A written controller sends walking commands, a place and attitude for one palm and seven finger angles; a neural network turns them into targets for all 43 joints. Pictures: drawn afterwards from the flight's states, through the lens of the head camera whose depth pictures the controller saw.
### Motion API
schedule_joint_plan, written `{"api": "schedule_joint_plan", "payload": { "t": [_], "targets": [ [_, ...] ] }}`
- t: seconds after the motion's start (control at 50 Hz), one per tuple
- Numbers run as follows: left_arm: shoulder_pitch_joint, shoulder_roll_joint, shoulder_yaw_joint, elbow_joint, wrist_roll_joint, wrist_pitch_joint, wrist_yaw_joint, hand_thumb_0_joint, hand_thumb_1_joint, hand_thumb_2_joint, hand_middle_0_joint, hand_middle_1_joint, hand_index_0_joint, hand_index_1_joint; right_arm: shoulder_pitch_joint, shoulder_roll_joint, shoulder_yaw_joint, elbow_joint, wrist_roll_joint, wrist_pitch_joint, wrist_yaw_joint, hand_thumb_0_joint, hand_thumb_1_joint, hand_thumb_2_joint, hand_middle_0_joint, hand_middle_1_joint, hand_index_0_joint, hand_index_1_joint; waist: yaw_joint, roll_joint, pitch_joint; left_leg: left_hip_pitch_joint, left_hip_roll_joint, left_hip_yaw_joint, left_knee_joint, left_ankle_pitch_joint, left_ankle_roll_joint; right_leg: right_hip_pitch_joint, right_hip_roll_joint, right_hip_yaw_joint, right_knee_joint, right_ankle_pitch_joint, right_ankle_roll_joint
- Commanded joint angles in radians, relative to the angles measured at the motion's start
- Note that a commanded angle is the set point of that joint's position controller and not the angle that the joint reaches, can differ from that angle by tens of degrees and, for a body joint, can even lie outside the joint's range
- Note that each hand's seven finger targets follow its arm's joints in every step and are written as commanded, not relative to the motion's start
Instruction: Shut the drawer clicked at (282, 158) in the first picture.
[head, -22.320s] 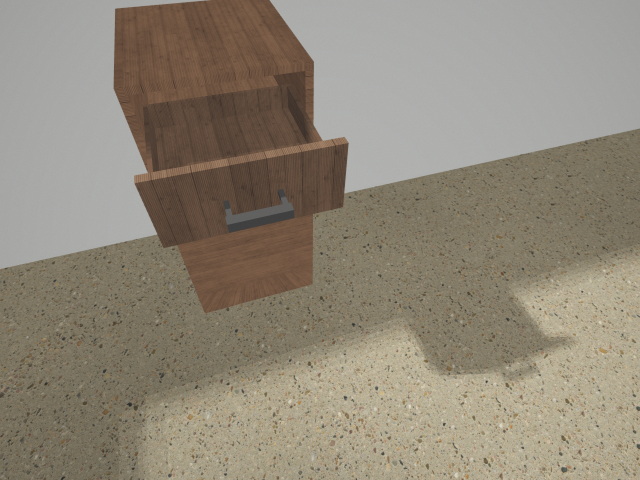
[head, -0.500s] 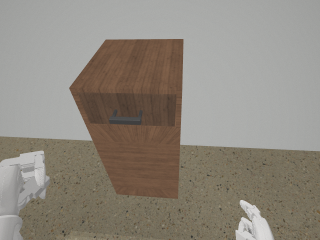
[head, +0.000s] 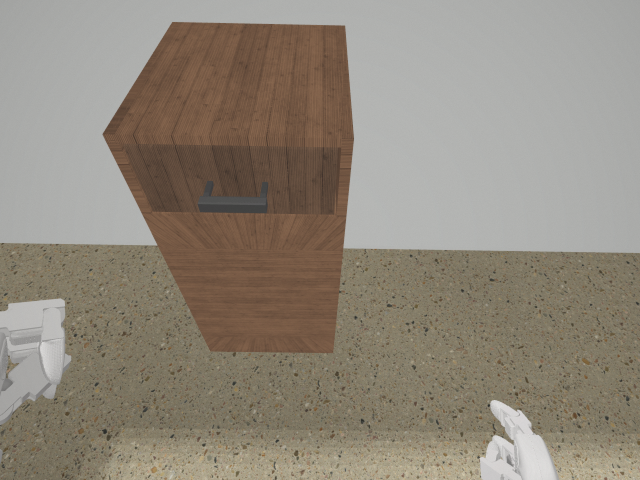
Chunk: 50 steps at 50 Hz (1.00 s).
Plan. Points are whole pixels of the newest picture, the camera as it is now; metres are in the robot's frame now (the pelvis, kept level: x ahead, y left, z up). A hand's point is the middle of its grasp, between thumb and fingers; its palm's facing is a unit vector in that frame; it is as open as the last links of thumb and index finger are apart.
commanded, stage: step back with the hand held close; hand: left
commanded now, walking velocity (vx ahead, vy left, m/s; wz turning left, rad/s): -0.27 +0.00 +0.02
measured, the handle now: (235, 196) +0.56 +0.19 -0.01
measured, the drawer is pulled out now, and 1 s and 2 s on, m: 0.00 0.00 0.00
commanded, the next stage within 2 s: stop stepping back and stand still in 0.98 s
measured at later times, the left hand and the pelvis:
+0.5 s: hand (5, 421) +0.14 +0.25 +0.16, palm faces +0.36 -0.79 -0.49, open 3.2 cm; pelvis -0.05 +0.01 -0.01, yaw +3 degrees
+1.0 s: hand out of the picture +0.04 +0.21 +0.16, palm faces +0.27 -0.82 -0.50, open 3.2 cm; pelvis -0.16 -0.03 +0.00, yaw -2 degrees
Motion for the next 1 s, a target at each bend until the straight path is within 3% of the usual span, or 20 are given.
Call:
{"api": "schedule_joint_plan", "payload": {
  "t": [0.0,0.08,0.16,0.26,0.3,0.34,0.4,0.48,0.54,0.6,0.66,0.72,0.76,0.78,0.82,0.86,0.9,0.92,0.96,0.98],
  "targets": [
    [0.01,0.144,0.144,-0.229,-0.004,-0.076,0.034,0.0,0.9,0.9,-1.4,-1.6,-1.4,-1.6,-0.097,-0.117,-0.039,-0.171,-0.007,-0.071,-0.008,0.0,-0.9,-0.9,0.2,0.3,0.2,0.3,0.017,0.107,-0.158,-0.13,0.183,-0.204,-0.15,0.209,0.007,0.17,-0.027,0.07,0.094,0.175,0.004],
    [-0.01,0.131,0.14,-0.215,0.004,-0.081,0.036,0.0,0.9,0.9,-1.4,-1.6,-1.4,-1.6,-0.089,-0.117,-0.04,-0.166,-0.008,-0.092,-0.011,0.0,-0.9,-0.9,0.2,0.3,0.2,0.3,0.009,0.083,-0.111,-0.275,0.202,-0.222,-0.186,-0.033,0.027,0.205,-0.021,0.091,0.135,0.123,0.006],
    [-0.04,0.137,0.149,-0.224,0.015,-0.087,0.043,0.0,0.9,0.9,-1.4,-1.6,-1.4,-1.6,-0.079,-0.123,-0.041,-0.171,-0.007,-0.104,-0.013,0.0,-0.9,-0.9,0.2,0.3,0.2,0.3,-0.002,0.034,-0.088,-0.393,0.166,-0.215,-0.159,-0.27,0.033,0.228,-0.041,0.142,0.1,0.083,-0.001],
    [-0.049,0.152,0.139,-0.27,0.001,-0.097,0.056,0.0,0.9,0.9,-1.4,-1.6,-1.4,-1.6,-0.064,-0.111,-0.044,-0.155,-0.011,-0.107,-0.007,0.0,-0.9,-0.9,0.2,0.3,0.2,0.3,-0.019,-0.081,-0.097,-0.153,0.065,-0.15,0.066,-0.192,-0.018,-0.068,-0.154,0.265,-0.144,-0.131,-0.068],
    [-0.038,0.147,0.134,-0.274,-0.001,-0.102,0.066,0.0,0.9,0.9,-1.4,-1.6,-1.4,-1.6,-0.065,-0.103,-0.037,-0.145,-0.013,-0.105,-0.006,0.0,-0.9,-0.9,0.2,0.3,0.2,0.3,-0.022,-0.058,-0.104,-0.107,0.065,-0.155,0.066,-0.151,-0.023,-0.108,-0.158,0.232,-0.145,-0.135,-0.071],
    [-0.02,0.155,0.144,-0.275,0.0,-0.109,0.073,0.0,0.9,0.9,-1.4,-1.6,-1.4,-1.6,-0.076,-0.107,-0.036,-0.144,-0.012,-0.105,-0.012,0.0,-0.9,-0.9,0.2,0.3,0.2,0.3,-0.02,0.007,-0.098,-0.134,0.095,-0.19,-0.019,-0.187,-0.012,-0.089,-0.107,0.172,-0.109,-0.154,-0.042],
    [-0.01,0.151,0.165,-0.28,0.024,-0.12,0.068,0.0,0.9,0.9,-1.4,-1.6,-1.4,-1.6,-0.104,-0.127,-0.033,-0.157,-0.018,-0.115,-0.022,0.0,-0.9,-0.9,0.2,0.3,0.2,0.3,-0.004,0.229,-0.094,-0.434,0.257,-0.381,-0.329,-0.397,0.05,0.203,0.047,0.064,0.221,-0.026,0.016],
    [-0.001,0.147,0.173,-0.266,0.027,-0.129,0.051,0.0,0.9,0.9,-1.4,-1.6,-1.4,-1.6,-0.095,-0.11,-0.048,-0.155,-0.027,-0.138,-0.02,0.0,-0.9,-0.9,0.2,0.3,0.2,0.3,0.005,0.118,-0.106,-0.353,0.28,-0.365,-0.266,-0.167,0.073,0.152,0.068,0.094,0.282,-0.092,0.016],
    [0.027,0.131,0.145,-0.271,0.006,-0.148,0.032,0.0,0.9,0.9,-1.4,-1.6,-1.4,-1.6,-0.067,-0.116,-0.044,-0.107,-0.037,-0.152,-0.009,0.0,-0.9,-0.9,0.2,0.3,0.2,0.3,0.003,0.129,-0.136,-0.14,0.266,-0.333,-0.204,0.125,0.069,0.055,0.067,0.086,0.135,-0.136,0.01],
    [0.012,0.154,0.141,-0.304,0.001,-0.166,0.022,0.0,0.9,0.9,-1.4,-1.6,-1.4,-1.6,-0.05,-0.117,-0.043,-0.059,-0.048,-0.164,0.004,0.0,-0.9,-0.9,0.2,0.3,0.2,0.3,0.012,0.152,-0.276,0.217,0.253,-0.276,-0.081,0.707,0.046,-0.041,0.063,0.08,0.014,-0.08,0.014],
    [0.033,0.191,0.173,-0.347,0.0,-0.166,0.015,0.0,0.9,0.9,-1.4,-1.6,-1.4,-1.6,-0.061,-0.112,-0.045,-0.073,-0.045,-0.143,0.027,0.0,-0.9,-0.9,0.2,0.3,0.2,0.3,0.021,0.165,-0.416,0.394,0.239,-0.203,-0.002,0.883,0.028,-0.04,0.057,0.082,-0.025,0.017,0.027],
    [0.075,0.221,0.224,-0.365,-0.022,-0.159,0.006,0.0,0.9,0.9,-1.4,-1.6,-1.4,-1.6,-0.1,-0.099,-0.038,-0.138,-0.017,-0.098,0.031,0.0,-0.9,-0.9,0.2,0.3,0.2,0.3,0.021,0.031,-0.403,0.29,0.176,-0.093,0.068,0.702,0.003,0.02,0.001,0.09,-0.101,0.394,0.072],
    [0.121,0.258,0.281,-0.303,-0.035,-0.151,0.01,0.0,0.9,0.9,-1.4,-1.6,-1.4,-1.6,-0.14,-0.081,-0.031,-0.18,0.011,-0.063,0.021,0.0,-0.9,-0.9,0.2,0.3,0.2,0.3,0.018,-0.214,-0.35,0.056,0.076,-0.018,0.162,0.265,-0.04,0.098,-0.143,0.143,-0.111,0.836,0.103],
    [0.148,0.248,0.292,-0.246,-0.033,-0.145,0.009,0.0,0.9,0.9,-1.4,-1.6,-1.4,-1.6,-0.175,-0.075,-0.026,-0.204,0.026,-0.054,0.012,0.0,-0.9,-0.9,0.2,0.3,0.2,0.3,0.028,-0.256,-0.275,-0.084,0.029,-0.014,0.255,-0.006,-0.046,0.097,-0.195,0.174,-0.107,0.944,0.089],
    [0.134,0.232,0.267,-0.219,-0.037,-0.122,0.009,0.0,0.9,0.9,-1.4,-1.6,-1.4,-1.6,-0.188,-0.06,-0.008,-0.196,0.015,-0.048,0.002,0.0,-0.9,-0.9,0.2,0.3,0.2,0.3,0.025,-0.145,-0.2,-0.256,0.03,-0.059,0.294,-0.157,-0.047,0.142,-0.253,0.232,-0.066,1.014,0.019],
    [0.066,0.193,0.204,-0.226,-0.037,-0.108,0.009,0.0,0.9,0.9,-1.4,-1.6,-1.4,-1.6,-0.179,-0.071,0.009,-0.169,0.003,-0.046,-0.015,0.0,-0.9,-0.9,0.2,0.3,0.2,0.3,0.003,-0.031,-0.171,-0.204,0.034,-0.05,0.11,-0.008,-0.054,0.159,-0.207,0.197,-0.003,1.008,-0.004],
    [0.014,0.19,0.161,-0.244,-0.027,-0.108,0.009,0.0,0.9,0.9,-1.4,-1.6,-1.4,-1.6,-0.126,-0.101,-0.008,-0.141,0.001,-0.041,-0.027,0.0,-0.9,-0.9,0.2,0.3,0.2,0.3,-0.014,0.042,-0.198,0.012,0.077,-0.065,-0.066,0.486,-0.026,0.096,-0.078,0.104,0.053,0.841,0.077],
    [-0.014,0.191,0.146,-0.255,-0.021,-0.115,0.005,0.0,0.9,0.9,-1.4,-1.6,-1.4,-1.6,-0.096,-0.119,-0.026,-0.138,0.007,-0.043,-0.021,0.0,-0.9,-0.9,0.2,0.3,0.2,0.3,-0.013,0.075,-0.234,0.135,0.15,-0.109,-0.093,0.699,0.006,0.037,-0.02,0.084,0.105,0.603,0.104],
    [0.023,0.18,0.127,-0.238,-0.027,-0.114,0.004,0.0,0.9,0.9,-1.4,-1.6,-1.4,-1.6,-0.092,-0.111,-0.042,-0.138,-0.013,-0.076,0.002,0.0,-0.9,-0.9,0.2,0.3,0.2,0.3,0.013,0.18,-0.281,0.247,0.298,-0.275,-0.121,0.84,0.083,-0.137,0.039,0.113,0.279,-0.174,0.064],
    [0.046,0.155,0.112,-0.239,-0.026,-0.103,0.002,0.0,0.9,0.9,-1.4,-1.6,-1.4,-1.6,-0.089,-0.102,-0.037,-0.134,-0.03,-0.093,0.008,0.0,-0.9,-0.9,0.2,0.3,0.2,0.3,0.023,0.204,-0.262,0.138,0.322,-0.303,-0.172,0.689,0.094,-0.094,0.043,0.12,0.356,-0.309,0.032]
  ]
}}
